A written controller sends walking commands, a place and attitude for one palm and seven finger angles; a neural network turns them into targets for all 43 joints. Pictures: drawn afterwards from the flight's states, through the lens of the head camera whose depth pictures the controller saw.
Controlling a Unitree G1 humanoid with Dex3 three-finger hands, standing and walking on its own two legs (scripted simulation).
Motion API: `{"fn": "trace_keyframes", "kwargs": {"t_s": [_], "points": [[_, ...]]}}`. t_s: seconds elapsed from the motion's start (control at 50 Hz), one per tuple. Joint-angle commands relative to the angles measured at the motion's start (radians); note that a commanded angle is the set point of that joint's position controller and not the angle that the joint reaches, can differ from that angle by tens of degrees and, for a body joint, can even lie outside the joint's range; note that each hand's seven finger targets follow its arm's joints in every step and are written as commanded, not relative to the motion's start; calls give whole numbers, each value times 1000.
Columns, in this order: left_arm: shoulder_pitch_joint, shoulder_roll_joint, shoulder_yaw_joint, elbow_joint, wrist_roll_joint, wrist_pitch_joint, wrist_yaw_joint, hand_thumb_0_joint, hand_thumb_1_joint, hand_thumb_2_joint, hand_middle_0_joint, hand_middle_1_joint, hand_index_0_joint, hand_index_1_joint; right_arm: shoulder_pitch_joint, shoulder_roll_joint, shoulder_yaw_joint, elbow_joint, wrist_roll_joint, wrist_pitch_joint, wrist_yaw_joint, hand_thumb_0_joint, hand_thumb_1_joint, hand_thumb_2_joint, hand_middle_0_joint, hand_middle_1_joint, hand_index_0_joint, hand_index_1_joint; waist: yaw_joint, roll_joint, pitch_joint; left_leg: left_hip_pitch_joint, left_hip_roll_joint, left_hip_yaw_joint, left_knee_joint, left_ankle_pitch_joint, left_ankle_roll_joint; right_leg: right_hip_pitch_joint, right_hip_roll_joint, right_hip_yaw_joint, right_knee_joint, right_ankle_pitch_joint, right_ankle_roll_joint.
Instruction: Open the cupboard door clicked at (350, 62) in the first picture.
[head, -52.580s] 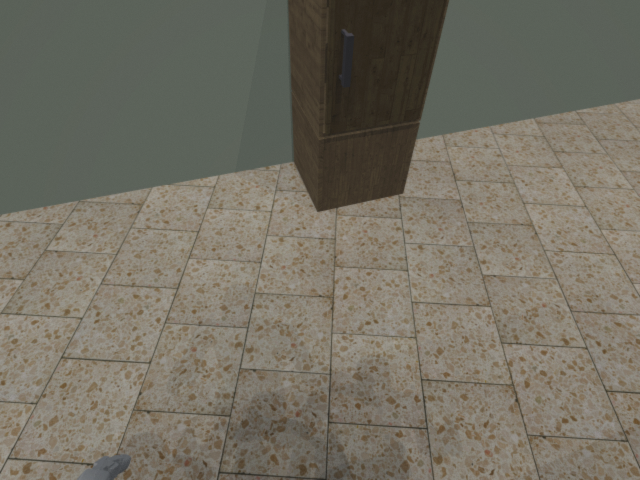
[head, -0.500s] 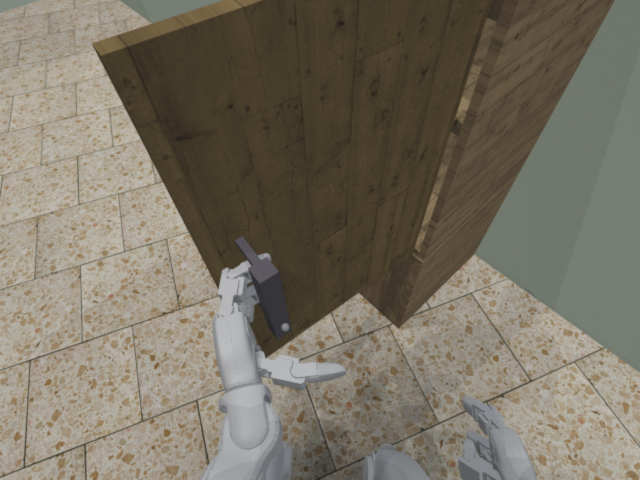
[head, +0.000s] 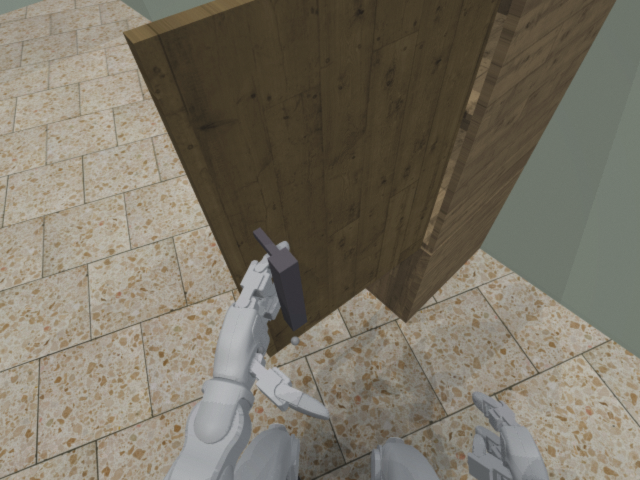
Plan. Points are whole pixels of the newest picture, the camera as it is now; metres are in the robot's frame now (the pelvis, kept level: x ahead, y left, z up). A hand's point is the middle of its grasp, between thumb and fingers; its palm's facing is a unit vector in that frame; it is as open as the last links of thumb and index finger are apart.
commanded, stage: slide the hand sideways off the handle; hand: left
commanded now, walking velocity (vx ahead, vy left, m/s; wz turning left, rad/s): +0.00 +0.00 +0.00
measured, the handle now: (280, 281) +0.35 +0.07 +0.04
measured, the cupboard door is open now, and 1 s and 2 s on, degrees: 84 84 84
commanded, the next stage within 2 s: draw the hand back to the body in 0.92 s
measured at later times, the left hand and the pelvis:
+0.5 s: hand (254, 372) +0.24 +0.09 +0.04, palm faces -0.08 -1.00 +0.03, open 16.3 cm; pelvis +0.02 +0.01 -0.01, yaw -1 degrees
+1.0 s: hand (214, 402) +0.21 +0.13 +0.04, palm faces -0.09 -1.00 +0.01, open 16.4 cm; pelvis +0.01 +0.01 -0.02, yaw -1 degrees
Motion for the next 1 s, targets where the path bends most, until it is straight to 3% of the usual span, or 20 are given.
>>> {"fn": "trace_keyframes", "kwargs": {"t_s": [0.0,0.06,0.14,0.24,0.3,0.36,0.44,0.52,0.56,0.6,0.74,0.86,0.88,0.9,0.96,0.98], "points": [[-84,-50,-8,-251,41,-76,36,0,-500,300,-150,-300,-150,-300,-55,-92,-40,-184,-6,-49,5,0,-900,-900,200,300,200,300,-19,-149,-240,166,-19,-34,-134,94,23,97,0,84,-218,143,18],[-7,-31,-7,-298,105,-109,68,0,-500,300,-150,-300,-150,-300,-48,-84,-47,-196,-17,-41,24,0,-900,-900,200,300,200,300,-6,-116,-277,176,-17,-29,-121,140,20,80,1,77,-168,209,14],[75,-14,-12,-358,136,-113,74,0,-500,300,-150,-300,-150,-300,-47,-80,-48,-221,-19,-20,35,0,-900,-900,200,300,200,300,10,-61,-301,199,-17,-27,-125,164,13,80,6,73,-144,229,4],[171,-10,-9,-441,98,-90,55,0,-500,300,-150,-300,-150,-300,-41,-77,-42,-247,-11,-6,27,0,-900,-900,200,300,200,300,-1,-82,-286,203,-14,-27,-132,170,14,107,14,69,-160,257,11],[170,6,-5,-484,83,-101,36,0,-500,300,-150,-300,-150,-300,-38,-79,-41,-247,-10,-14,13,0,-900,-900,200,300,200,300,-21,-104,-273,184,-13,-38,-118,163,18,101,18,68,-156,250,14],[237,1,-9,-495,67,-123,3,0,-500,300,-150,-300,-150,-300,-37,-78,-41,-247,-8,-26,8,0,-900,-900,200,300,200,300,-23,-117,-263,176,-12,-41,-108,159,17,80,19,61,-147,249,18],[302,40,25,-489,57,-123,-36,0,-500,300,-150,-300,-150,-300,-38,-79,-40,-250,-7,-29,3,0,-900,-900,200,300,200,300,-14,-96,-242,153,-14,-39,-98,161,16,72,19,62,-134,252,16],[377,76,66,-522,48,-111,-65,0,-500,300,-150,-300,-150,-300,-41,-77,-43,-263,-4,-26,1,0,-900,-900,200,300,200,300,8,-64,-273,160,-15,-35,-93,190,14,85,20,66,-120,275,13],[366,85,80,-545,32,-107,-75,0,-500,300,-150,-300,-150,-300,-40,-77,-44,-265,-2,-26,-3,0,-900,-900,200,300,200,300,-1,-71,-267,151,-16,-32,-84,177,16,87,20,71,-128,274,18],[384,112,117,-570,18,-110,-82,0,-500,300,-150,-300,-150,-300,-38,-78,-46,-260,-2,-28,-10,0,-900,-900,200,300,200,300,5,-71,-283,146,-16,-36,-78,193,17,103,25,70,-122,285,15],[439,121,145,-572,-24,-123,-133,0,-500,300,-150,-300,-150,-300,-42,-83,-52,-253,3,-45,-22,0,-900,-900,200,300,200,300,-6,-66,-259,121,-14,-35,-62,168,16,80,27,73,-126,264,23],[509,161,198,-582,-48,-101,-171,0,-500,300,-150,-300,-150,-300,-49,-83,-60,-258,10,-43,-30,0,-900,-900,200,300,200,300,11,-52,-260,111,-15,-33,-67,176,15,98,27,76,-125,268,23],[481,141,170,-604,-53,-103,-177,0,-500,300,-150,-300,-150,-300,-50,-84,-57,-263,9,-48,-31,0,-900,-900,200,300,200,300,-4,-58,-261,108,-17,-34,-61,169,19,92,25,78,-127,265,26],[484,159,196,-597,-58,-103,-176,0,-500,300,-150,-300,-150,-300,-51,-82,-61,-256,10,-49,-35,0,-900,-900,200,300,200,300,1,-64,-255,98,-15,-36,-57,170,18,95,27,82,-127,262,24],[444,141,169,-614,-63,-120,-176,0,-500,300,-150,-300,-150,-300,-50,-87,-56,-254,9,-63,-37,0,-900,-900,200,300,200,300,-16,-55,-231,94,-13,-41,-51,132,18,45,28,72,-123,206,26],[451,138,170,-609,-65,-125,-175,0,-500,300,-150,-300,-150,-300,-49,-86,-56,-254,7,-67,-37,0,-900,-900,200,300,200,300,-12,-53,-230,90,-13,-43,-53,117,17,40,29,73,-126,180,24]]}}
